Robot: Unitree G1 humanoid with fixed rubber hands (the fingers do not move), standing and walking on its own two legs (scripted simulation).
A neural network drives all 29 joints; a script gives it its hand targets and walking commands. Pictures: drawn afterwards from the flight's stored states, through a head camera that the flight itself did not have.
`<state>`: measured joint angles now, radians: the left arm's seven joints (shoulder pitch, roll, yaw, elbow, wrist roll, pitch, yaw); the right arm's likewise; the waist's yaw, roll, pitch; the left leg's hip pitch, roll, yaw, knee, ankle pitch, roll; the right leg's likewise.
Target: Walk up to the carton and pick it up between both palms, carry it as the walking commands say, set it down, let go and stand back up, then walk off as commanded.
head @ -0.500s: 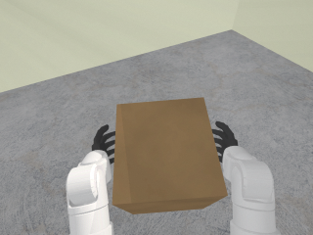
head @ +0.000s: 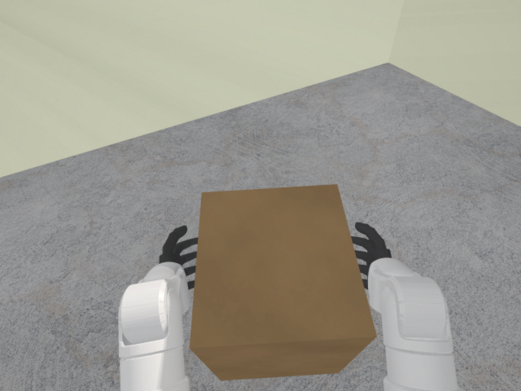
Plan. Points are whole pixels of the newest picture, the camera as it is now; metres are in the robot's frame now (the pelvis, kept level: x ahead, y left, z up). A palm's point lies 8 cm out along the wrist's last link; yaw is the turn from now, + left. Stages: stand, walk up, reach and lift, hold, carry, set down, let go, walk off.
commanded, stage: carry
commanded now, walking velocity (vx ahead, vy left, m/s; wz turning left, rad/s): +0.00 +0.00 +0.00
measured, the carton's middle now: (274, 289) +0.29 +0.00 +0.02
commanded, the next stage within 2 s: none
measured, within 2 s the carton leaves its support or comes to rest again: neither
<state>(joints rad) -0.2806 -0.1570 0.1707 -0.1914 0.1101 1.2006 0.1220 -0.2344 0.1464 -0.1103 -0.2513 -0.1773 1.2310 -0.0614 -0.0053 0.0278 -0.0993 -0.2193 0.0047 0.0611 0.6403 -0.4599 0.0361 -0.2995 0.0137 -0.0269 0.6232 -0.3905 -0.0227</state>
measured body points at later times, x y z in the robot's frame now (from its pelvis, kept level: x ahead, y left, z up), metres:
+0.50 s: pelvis +0.10 +0.04 +0.00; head +0.10 +0.04 +0.45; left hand +0.39 +0.19 +0.08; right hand +0.39 -0.11 +0.08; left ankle +0.03 +0.10 -0.72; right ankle +0.07 -0.10 -0.73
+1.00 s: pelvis +0.15 +0.04 +0.01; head +0.15 +0.03 +0.46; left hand +0.45 +0.19 +0.09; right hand +0.44 -0.11 +0.09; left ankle +0.04 +0.10 -0.71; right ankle +0.08 -0.10 -0.71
